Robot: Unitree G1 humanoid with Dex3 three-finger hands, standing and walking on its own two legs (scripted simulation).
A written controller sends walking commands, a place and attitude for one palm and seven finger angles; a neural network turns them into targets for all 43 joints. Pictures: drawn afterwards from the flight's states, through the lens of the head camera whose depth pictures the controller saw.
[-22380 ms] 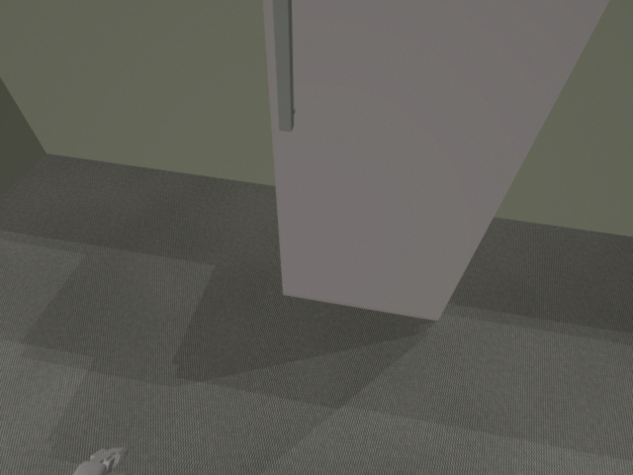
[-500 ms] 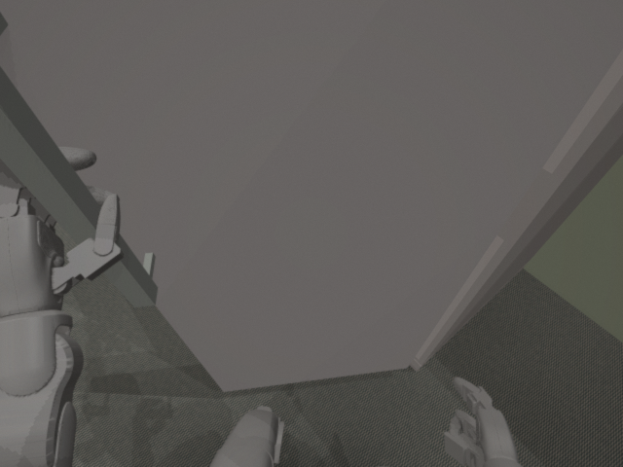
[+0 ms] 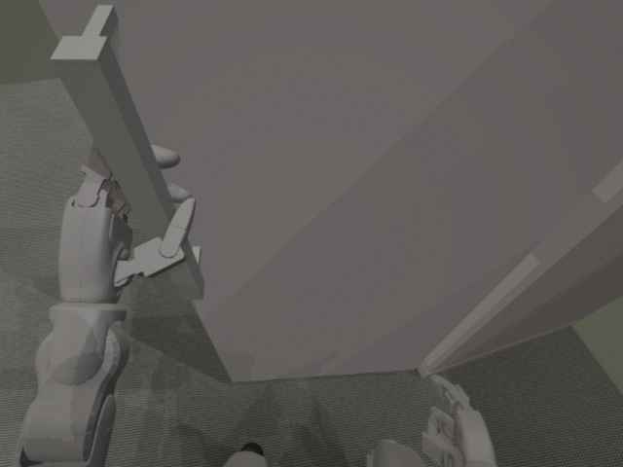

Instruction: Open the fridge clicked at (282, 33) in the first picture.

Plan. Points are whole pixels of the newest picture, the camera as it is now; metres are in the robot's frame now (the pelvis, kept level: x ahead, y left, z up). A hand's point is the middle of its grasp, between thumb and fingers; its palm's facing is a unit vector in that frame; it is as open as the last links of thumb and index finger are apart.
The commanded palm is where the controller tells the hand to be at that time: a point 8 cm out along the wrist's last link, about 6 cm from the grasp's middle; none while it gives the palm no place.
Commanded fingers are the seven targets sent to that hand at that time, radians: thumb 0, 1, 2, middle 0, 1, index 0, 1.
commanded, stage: stop walking and hold the door back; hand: left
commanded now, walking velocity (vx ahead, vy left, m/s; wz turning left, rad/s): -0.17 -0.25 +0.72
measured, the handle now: (162, 195) +0.33 +0.18 +0.18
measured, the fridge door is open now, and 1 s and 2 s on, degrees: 76 78 75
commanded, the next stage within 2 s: loosen the grip on the handle in 0.94 s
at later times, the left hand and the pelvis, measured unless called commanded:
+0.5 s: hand (179, 267) +0.26 +0.14 +0.18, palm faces +0.33 -0.93 -0.16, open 6.5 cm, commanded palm +0.23 +0.21 +0.16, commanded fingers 0.00 0.90 0.90 -0.45 -1.40 -0.45 -1.40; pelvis -0.09 -0.07 -0.01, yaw +12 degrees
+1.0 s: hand (180, 247) +0.28 +0.15 +0.18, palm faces +0.29 -0.95 -0.14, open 6.3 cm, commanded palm +0.24 +0.20 +0.16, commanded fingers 0.00 0.90 0.90 -0.45 -1.40 -0.45 -1.40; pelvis -0.13 -0.07 -0.01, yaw +11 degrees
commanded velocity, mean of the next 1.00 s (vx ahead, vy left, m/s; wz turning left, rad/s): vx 0.13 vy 0.04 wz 0.04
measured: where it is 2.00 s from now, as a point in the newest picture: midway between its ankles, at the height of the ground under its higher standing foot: outside the picture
